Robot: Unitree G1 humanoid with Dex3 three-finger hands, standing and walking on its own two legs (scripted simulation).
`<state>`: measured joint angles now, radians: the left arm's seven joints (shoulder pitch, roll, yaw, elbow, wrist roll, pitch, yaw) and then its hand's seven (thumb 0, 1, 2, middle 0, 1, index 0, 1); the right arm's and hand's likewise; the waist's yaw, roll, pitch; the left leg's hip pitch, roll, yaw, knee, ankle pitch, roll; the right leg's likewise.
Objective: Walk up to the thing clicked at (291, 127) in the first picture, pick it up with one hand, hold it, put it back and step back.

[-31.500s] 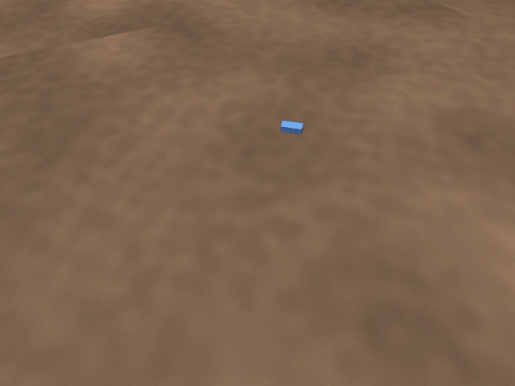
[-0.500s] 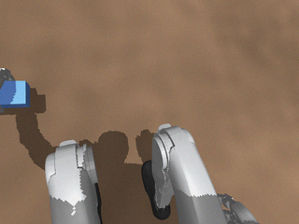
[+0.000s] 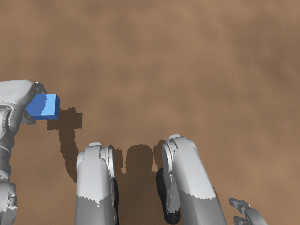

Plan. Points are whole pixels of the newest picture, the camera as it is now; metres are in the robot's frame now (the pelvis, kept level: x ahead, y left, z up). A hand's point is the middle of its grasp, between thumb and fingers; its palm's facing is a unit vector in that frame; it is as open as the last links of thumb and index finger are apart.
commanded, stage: lift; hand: left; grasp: from above
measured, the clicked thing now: (32, 107) +0.43 +0.32 -0.15
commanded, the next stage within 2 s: hold in 1.22 s
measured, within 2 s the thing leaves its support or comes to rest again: neither
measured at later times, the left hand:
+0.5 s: hand out of the picture +0.36 +0.29 +0.09, palm faces -0.42 -0.10 -0.90, open 8.9 cm
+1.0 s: hand out of the picture +0.35 +0.27 +0.23, palm faces -0.44 -0.08 -0.89, open 8.9 cm
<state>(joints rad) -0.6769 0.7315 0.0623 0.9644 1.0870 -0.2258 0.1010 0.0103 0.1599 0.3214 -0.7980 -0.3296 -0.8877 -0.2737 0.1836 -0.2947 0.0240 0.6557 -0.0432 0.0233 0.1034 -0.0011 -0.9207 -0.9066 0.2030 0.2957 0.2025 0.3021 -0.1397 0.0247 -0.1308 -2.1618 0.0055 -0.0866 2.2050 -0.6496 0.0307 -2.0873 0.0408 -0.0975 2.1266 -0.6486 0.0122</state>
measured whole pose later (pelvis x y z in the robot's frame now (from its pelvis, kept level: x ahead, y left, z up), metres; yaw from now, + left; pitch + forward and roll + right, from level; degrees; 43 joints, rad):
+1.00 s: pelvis +0.05 +0.01 +0.30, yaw +5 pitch +14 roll -2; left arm -0.31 0.45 -0.14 0.79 1.04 -0.08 0.12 0.00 0.18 0.32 -0.75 -0.41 -0.81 -0.39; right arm 0.26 -0.25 -0.02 0.73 0.05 -0.05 -0.04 0.00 -0.91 -0.90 0.20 0.30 0.20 0.30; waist -0.06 0.04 -0.13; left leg -0.90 0.02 -0.01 1.10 -0.45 0.02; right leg -0.86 0.05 0.01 1.04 -0.43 0.01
